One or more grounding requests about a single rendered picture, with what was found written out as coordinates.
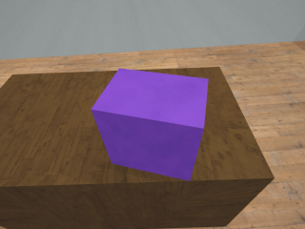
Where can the pedestal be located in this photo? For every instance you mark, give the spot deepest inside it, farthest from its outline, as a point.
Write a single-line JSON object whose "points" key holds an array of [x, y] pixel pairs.
{"points": [[56, 173]]}

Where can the carton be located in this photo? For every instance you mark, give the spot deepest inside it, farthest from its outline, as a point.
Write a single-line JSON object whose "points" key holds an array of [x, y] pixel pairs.
{"points": [[153, 122]]}

